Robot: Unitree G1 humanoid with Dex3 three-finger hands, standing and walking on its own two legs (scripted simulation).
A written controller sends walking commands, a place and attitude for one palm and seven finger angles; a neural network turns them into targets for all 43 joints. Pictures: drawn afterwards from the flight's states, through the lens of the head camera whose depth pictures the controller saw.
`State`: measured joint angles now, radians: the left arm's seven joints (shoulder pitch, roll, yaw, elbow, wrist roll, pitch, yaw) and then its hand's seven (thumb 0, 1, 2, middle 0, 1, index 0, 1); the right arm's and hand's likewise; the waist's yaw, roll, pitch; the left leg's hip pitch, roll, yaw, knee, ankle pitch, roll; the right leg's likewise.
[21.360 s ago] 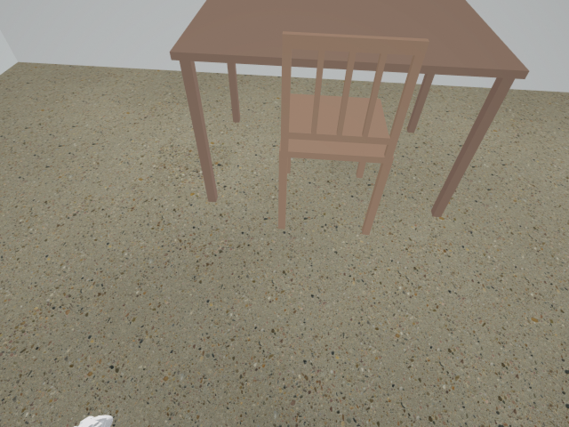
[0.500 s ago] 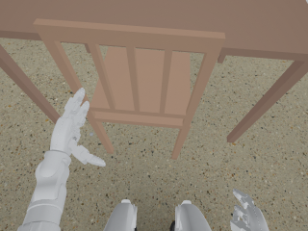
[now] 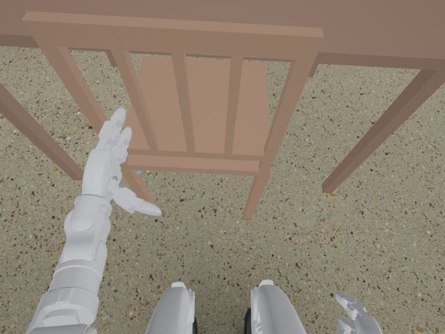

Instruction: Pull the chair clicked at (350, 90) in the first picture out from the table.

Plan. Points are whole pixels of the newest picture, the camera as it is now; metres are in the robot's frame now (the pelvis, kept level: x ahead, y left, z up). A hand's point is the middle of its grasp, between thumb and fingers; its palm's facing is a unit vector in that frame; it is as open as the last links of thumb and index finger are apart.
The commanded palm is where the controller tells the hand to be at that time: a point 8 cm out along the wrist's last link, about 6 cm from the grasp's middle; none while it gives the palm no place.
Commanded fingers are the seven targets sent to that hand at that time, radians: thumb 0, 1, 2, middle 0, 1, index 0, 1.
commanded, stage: aim the fingers beside a spindle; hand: left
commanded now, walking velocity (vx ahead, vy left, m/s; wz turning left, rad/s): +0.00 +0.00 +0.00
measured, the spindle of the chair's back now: (186, 110) +0.53 +0.07 +0.02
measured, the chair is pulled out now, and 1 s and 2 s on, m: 0.00 0.00 0.00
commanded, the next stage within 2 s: push the fingers through the gap in 0.42 s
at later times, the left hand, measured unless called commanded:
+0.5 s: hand (140, 174) +0.39 +0.15 +0.02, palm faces -0.08 -1.00 -0.05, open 16.9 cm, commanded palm +0.37 +0.20 +0.02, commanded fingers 0.00 -0.50 0.30 -0.06 -0.08 -0.06 -0.08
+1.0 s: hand (138, 150) +0.43 +0.16 +0.02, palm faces -0.07 -1.00 -0.05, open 16.9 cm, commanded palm +0.42 +0.20 +0.02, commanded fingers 0.00 -0.50 0.30 -0.06 -0.08 -0.06 -0.08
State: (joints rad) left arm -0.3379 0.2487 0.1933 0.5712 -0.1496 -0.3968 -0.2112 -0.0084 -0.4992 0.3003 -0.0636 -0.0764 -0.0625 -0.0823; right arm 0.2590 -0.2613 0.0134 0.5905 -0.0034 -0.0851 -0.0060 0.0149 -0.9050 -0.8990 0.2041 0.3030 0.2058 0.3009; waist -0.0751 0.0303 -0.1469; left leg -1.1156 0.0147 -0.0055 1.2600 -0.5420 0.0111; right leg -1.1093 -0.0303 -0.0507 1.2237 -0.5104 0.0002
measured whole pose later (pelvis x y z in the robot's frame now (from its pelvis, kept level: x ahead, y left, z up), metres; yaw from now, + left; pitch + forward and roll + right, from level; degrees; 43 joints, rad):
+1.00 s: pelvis +0.00 +0.00 -0.01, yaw +0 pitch +24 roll -2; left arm -0.54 0.31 0.27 0.78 -0.13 -0.41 -0.22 -0.01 -0.50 0.30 -0.06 -0.08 -0.06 -0.08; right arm 0.25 -0.27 0.02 0.61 -0.01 -0.06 -0.01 0.01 -0.91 -0.90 0.20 0.30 0.21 0.30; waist -0.10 0.03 -0.15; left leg -1.16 0.02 -0.02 1.29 -0.55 0.01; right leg -1.16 -0.02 -0.06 1.25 -0.51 -0.01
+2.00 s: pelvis +0.00 +0.00 -0.01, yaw -2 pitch +29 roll -3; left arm -0.81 0.39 0.36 1.02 -0.05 -0.43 -0.18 -0.01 -0.50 0.30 -0.06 -0.08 -0.06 -0.08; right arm 0.32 -0.26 0.03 0.61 -0.04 0.05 0.03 0.01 -0.91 -0.90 0.20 0.30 0.21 0.30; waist -0.17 0.04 -0.14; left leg -1.26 0.04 -0.01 1.31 -0.56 0.02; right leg -1.25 -0.01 -0.05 1.25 -0.50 0.00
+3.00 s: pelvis +0.00 +0.00 -0.01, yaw -1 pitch +28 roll -3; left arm -0.84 0.38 0.33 1.07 -0.05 -0.46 -0.14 0.00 0.37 0.67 -0.49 -1.41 -0.48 -1.41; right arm 0.31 -0.26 0.03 0.62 -0.05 0.04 0.04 0.01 -0.91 -0.90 0.20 0.30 0.21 0.30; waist -0.17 0.04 -0.14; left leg -1.26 0.03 -0.01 1.32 -0.55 0.02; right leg -1.24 -0.01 -0.05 1.26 -0.50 0.00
